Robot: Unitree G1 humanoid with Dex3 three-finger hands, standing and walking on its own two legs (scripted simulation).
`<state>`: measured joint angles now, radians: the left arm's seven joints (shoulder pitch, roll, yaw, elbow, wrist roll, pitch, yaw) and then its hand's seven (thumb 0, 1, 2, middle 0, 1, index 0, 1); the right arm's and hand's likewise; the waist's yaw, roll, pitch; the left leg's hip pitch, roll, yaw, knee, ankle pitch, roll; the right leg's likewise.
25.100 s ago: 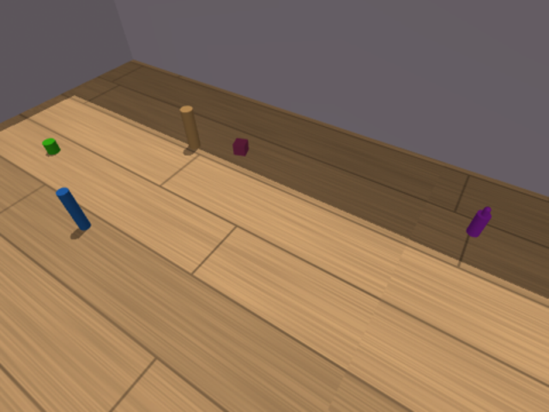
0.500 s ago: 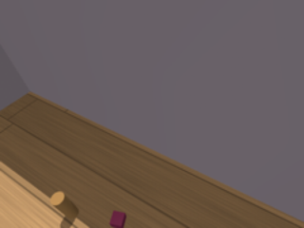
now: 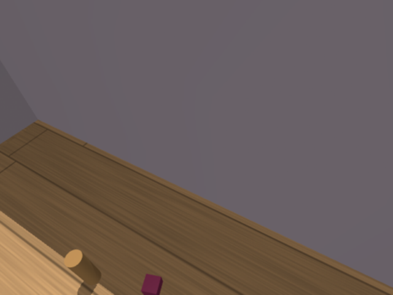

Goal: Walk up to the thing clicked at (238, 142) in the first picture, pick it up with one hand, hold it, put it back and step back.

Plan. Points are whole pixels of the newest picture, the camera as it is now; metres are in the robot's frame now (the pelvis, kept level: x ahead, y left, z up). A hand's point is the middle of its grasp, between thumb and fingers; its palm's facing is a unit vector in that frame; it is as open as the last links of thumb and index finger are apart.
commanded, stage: rise first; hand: left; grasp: from above
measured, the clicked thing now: (152, 285) +0.36 +0.24 -0.75
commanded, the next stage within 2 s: none
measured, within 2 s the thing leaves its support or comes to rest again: neither
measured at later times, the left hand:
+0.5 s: hand out of the picture +0.14 +0.26 -0.20, palm faces -0.09 -0.92 -0.39, open 12.6 cm
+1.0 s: hand out of the picture +0.12 +0.28 -0.30, palm faces -0.30 -0.79 -0.53, open 14.0 cm
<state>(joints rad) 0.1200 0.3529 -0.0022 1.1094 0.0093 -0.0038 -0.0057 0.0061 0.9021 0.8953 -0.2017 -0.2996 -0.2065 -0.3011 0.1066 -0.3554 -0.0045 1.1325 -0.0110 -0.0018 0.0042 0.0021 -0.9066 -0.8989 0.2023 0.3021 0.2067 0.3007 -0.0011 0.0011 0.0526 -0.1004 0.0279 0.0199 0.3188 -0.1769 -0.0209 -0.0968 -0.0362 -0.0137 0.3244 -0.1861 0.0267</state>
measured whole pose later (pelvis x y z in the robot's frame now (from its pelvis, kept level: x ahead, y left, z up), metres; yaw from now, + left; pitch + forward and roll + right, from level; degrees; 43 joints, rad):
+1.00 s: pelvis -0.04 +0.01 -0.16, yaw +0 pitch +25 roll -2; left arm 0.17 0.37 0.14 0.52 0.39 0.06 -0.02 0.00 -0.49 0.96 -0.06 -1.05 -0.06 -1.05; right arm 0.12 -0.26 -0.04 0.55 0.00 -0.17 0.01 0.01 -0.84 -0.89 0.20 0.30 0.21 0.30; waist -0.02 0.00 -0.16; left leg -1.26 0.04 -0.04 1.44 -0.60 -0.01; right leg -1.23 -0.04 -0.02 1.40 -0.60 0.03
